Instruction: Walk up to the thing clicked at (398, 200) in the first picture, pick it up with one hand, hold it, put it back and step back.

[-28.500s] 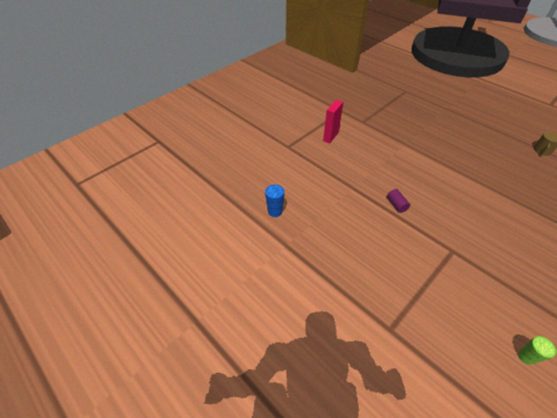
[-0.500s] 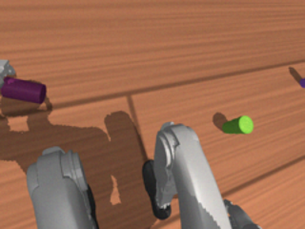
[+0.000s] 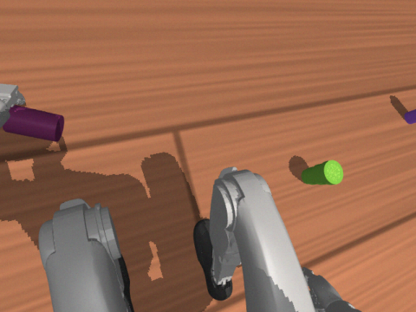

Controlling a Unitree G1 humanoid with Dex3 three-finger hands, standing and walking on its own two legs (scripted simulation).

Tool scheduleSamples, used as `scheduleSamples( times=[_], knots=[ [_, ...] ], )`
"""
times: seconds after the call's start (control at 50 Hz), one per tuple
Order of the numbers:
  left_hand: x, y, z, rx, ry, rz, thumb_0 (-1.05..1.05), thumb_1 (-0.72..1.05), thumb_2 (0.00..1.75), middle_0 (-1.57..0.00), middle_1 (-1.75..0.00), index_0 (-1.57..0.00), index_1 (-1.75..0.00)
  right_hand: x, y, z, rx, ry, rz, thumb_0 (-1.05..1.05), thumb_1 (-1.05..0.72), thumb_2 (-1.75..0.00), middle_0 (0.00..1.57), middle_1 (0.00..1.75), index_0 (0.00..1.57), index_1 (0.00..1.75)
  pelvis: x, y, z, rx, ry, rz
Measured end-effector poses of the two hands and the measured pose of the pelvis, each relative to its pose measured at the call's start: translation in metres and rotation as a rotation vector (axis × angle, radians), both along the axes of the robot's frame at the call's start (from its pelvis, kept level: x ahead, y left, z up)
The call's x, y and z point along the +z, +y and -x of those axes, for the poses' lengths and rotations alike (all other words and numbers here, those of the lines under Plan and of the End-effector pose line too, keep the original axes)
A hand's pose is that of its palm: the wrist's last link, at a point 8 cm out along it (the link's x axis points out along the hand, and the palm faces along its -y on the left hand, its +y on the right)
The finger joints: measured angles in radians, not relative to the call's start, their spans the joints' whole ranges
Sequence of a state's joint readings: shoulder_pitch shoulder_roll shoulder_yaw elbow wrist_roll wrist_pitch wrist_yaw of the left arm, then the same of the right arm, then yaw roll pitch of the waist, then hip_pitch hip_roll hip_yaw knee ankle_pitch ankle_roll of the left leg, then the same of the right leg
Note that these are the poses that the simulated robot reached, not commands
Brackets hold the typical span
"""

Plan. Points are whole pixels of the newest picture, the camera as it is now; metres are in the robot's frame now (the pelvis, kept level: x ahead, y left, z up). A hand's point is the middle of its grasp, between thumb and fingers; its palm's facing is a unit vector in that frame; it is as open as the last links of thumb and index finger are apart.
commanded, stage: rise first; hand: left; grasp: from above
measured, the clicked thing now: (35, 123) +0.51 +0.28 -0.29
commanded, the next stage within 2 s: approach in 1.52 s
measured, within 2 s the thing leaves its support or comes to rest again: neither
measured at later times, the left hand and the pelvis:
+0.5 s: hand out of the picture +0.44 +0.32 -0.17, palm faces -0.54 +0.02 -0.84, open 13.8 cm; pelvis +0.00 +0.00 +0.00, yaw +0 degrees
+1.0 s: hand out of the picture +0.44 +0.32 -0.16, palm faces -0.53 +0.02 -0.85, open 13.6 cm; pelvis +0.00 +0.00 +0.00, yaw +0 degrees
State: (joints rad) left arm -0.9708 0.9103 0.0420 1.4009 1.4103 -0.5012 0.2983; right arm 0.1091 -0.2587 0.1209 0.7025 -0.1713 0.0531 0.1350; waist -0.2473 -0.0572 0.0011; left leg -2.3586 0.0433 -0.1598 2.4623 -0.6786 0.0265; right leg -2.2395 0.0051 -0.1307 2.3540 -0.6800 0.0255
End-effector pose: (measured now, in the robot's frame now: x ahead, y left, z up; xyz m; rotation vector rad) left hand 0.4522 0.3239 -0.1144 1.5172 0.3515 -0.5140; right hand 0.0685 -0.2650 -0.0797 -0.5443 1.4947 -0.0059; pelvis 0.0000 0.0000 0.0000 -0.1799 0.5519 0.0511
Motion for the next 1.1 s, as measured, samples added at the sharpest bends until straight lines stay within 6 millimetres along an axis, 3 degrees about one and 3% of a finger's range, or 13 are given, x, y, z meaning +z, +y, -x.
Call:
scheduleSamples(
  times=[0.52, 0.76, 1.1],
  knots=[
    [0.002, -0.004, -0.001, 0.002, 0.012, 0.005, 0.00, -0.42, 0.94, -0.09, -0.94, -0.12, -0.89, 0.000, -0.003, 0.012, -0.004, 0.022, 0.000, 0.00, -0.90, -0.90, 0.20, 0.30, 0.21, 0.30, 0.000, -0.002, 0.001, 0.001, -0.005, -0.006],
    [0.011, 0.003, -0.002, 0.014, -0.024, -0.014, 0.00, -0.40, 0.92, -0.11, -0.91, -0.14, -0.87, 0.001, -0.001, 0.006, -0.004, -0.001, -0.003, 0.00, -0.90, -0.90, 0.20, 0.30, 0.21, 0.30, 0.001, -0.001, 0.001, 0.005, 0.000, -0.005],
    [0.007, -0.001, -0.002, -0.011, -0.011, 0.013, 0.00, -0.37, 0.91, -0.14, -0.87, -0.16, -0.83, 0.001, -0.004, 0.005, 0.009, 0.012, 0.005, 0.00, -0.90, -0.90, 0.20, 0.30, 0.21, 0.30, -0.001, -0.002, 0.001, 0.002, -0.011, -0.003]
  ],
)
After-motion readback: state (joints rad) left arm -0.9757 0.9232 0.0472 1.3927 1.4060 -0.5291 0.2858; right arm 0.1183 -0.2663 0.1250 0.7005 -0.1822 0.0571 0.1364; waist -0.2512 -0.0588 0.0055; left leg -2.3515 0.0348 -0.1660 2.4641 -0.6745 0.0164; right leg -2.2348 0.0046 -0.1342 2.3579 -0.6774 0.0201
